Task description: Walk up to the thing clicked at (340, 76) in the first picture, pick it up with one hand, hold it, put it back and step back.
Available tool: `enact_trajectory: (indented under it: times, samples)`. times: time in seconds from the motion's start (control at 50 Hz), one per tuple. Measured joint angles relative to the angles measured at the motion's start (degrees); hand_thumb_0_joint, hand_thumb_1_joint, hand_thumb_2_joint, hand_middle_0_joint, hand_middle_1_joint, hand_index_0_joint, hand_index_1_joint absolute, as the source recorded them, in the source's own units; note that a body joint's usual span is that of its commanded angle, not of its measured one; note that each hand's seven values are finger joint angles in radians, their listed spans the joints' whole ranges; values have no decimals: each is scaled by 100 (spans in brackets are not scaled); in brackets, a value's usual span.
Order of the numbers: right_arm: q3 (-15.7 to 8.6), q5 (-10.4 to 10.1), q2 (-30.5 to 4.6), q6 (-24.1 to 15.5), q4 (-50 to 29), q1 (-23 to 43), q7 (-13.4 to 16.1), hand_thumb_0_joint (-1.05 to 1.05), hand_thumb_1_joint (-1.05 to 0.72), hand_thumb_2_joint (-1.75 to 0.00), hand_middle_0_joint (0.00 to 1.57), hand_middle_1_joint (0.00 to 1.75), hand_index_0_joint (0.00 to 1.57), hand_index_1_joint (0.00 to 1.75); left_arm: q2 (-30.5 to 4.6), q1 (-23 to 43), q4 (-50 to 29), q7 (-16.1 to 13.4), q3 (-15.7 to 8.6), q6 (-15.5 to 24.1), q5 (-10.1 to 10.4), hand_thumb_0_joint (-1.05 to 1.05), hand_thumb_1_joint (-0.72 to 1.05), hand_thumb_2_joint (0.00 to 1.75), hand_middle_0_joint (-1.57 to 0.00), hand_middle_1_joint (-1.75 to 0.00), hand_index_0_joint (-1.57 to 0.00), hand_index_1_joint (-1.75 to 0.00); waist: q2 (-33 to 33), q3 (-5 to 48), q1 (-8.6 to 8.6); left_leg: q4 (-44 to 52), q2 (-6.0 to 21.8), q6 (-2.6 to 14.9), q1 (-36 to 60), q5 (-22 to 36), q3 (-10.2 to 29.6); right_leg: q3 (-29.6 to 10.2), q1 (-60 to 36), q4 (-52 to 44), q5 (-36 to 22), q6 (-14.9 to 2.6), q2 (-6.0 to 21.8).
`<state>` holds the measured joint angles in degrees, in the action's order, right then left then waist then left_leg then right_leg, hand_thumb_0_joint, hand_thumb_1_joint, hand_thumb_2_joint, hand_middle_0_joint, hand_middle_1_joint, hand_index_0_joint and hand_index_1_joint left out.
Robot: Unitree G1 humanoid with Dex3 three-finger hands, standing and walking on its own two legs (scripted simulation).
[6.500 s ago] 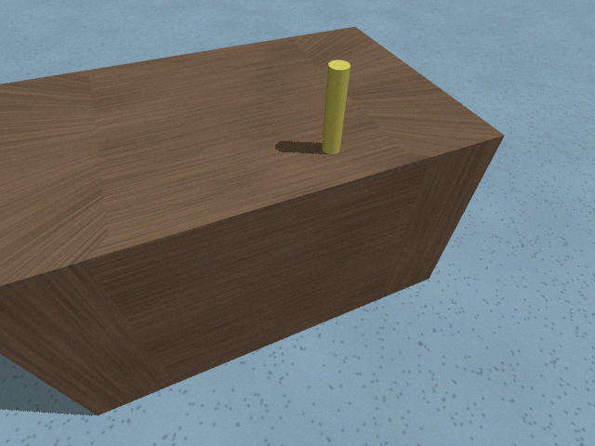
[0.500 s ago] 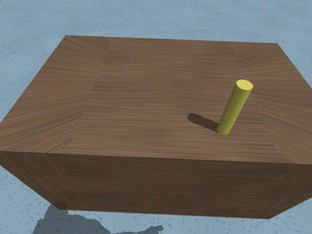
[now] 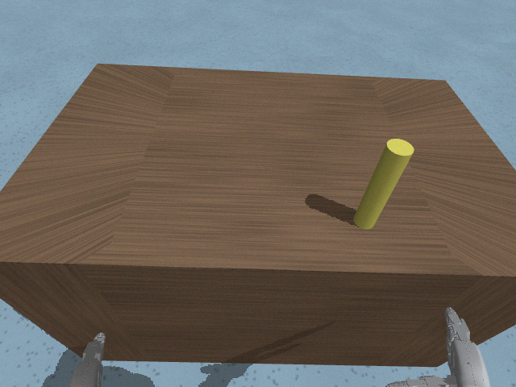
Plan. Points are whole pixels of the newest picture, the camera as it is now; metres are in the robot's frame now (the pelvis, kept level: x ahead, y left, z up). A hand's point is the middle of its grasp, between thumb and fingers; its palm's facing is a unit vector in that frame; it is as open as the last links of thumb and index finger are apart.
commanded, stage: rise first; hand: right
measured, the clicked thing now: (379, 188) +0.47 -0.24 +0.03
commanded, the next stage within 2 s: go down in 1.12 s
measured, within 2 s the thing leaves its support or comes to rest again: neither
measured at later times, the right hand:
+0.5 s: hand (450, 351) +0.18 -0.26 +0.02, palm faces +0.31 +0.87 -0.37, open 17.4 cm
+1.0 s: hand (470, 350) +0.17 -0.26 +0.06, palm faces +0.33 +0.86 -0.39, open 17.4 cm
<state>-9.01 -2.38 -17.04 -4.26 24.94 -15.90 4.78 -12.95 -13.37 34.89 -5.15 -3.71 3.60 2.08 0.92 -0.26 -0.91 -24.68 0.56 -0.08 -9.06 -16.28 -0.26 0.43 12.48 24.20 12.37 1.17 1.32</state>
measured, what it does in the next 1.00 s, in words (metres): stands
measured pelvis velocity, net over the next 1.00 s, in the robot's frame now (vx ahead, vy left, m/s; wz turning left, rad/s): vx -0.02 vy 0.00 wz -0.01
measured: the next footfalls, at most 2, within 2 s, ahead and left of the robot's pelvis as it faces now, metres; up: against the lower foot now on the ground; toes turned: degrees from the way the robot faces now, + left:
none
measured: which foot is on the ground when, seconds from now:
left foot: down 0.00-1.00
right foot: down 0.00-1.00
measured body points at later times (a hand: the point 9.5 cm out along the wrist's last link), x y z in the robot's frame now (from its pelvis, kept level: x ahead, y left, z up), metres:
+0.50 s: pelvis -0.01 +0.00 +0.00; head -0.01 +0.02 +0.45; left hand +0.15 +0.27 -0.09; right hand +0.16 -0.31 +0.05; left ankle -0.04 +0.12 -0.74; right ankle +0.00 -0.13 -0.74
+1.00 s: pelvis -0.02 +0.00 +0.00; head -0.02 +0.02 +0.45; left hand +0.14 +0.27 -0.09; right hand +0.15 -0.31 +0.08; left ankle -0.04 +0.12 -0.74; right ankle +0.00 -0.13 -0.74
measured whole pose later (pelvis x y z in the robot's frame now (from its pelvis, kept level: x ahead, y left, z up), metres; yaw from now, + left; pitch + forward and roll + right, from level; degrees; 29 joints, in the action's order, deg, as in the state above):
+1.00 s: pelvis -0.02 +0.00 +0.00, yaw -1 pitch -3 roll +0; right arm -15.4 -2.5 -17.5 -12.3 -1.4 -25.0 2.0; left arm -12.7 -13.8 37.5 -3.4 -8.2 5.7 1.2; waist 2.2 -2.7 -2.4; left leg -24.2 0.7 0.1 -5.8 -15.3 -1.0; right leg -0.2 9.1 22.9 10.7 1.3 1.1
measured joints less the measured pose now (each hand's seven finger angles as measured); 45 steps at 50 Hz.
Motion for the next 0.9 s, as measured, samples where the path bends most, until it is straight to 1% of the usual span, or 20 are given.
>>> enact_trajectory:
  times: [0.06,0.18,0.32,0.42,0.56,0.62,0.9]
  samples:
    - [-67,-2,9,-28,-360,-113,-14,-1,40,-7,5,6,6,5,12,-39,-146,12,6,25,-16,-1,-42,6,-6,-5,-7,-5,12,5,-26,12,3,3,87,-20,-8,-6,-90,-25,9,5,-3]
    - [-218,-36,22,-24,-940,-384,-114,-1,50,-5,5,6,6,5,-21,-99,-86,93,-129,-2,-15,-1,-49,4,-6,-5,-7,-5,40,9,-55,27,9,6,196,-44,-34,-30,-191,-46,21,10,-11]
    - [-316,-27,12,-76,-1484,-572,-133,-1,53,-4,5,6,6,5,-90,-61,109,97,-285,-78,-50,-1,-52,4,-6,-5,-7,-5,66,-123,-85,34,7,12,260,-21,-47,-43,-257,-67,-15,16,-10]
    - [-348,-6,3,-226,-1846,-682,-151,-1,53,-4,5,6,6,5,-87,-51,57,83,-270,-29,-60,-1,-53,5,-6,-5,-7,-5,64,-153,-96,45,2,15,297,7,-53,-49,-296,-86,-49,17,-5]
    - [-454,-17,2,-356,-2147,-803,-207,-1,52,-4,5,6,6,5,-21,-35,106,135,-371,18,-64,-1,-54,5,-6,-5,-6,-5,86,-146,-113,52,5,21,336,41,-62,-57,-338,-105,-91,18,-8]
    - [-483,-23,4,-425,-2261,-858,-223,-1,52,-4,5,6,6,5,-7,-67,68,144,-343,32,-59,-1,-54,5,-6,-5,-6,-5,98,-171,-112,56,9,18,345,56,-74,-70,-342,-111,-114,13,-14]
    - [-596,-18,-25,-717,-2565,-884,-263,-2,53,-4,5,6,6,5,8,-66,148,164,-441,194,-86,-1,-54,6,-6,-5,-6,-5,126,-269,-135,53,19,15,337,103,-75,-69,-347,-136,-175,6,-24]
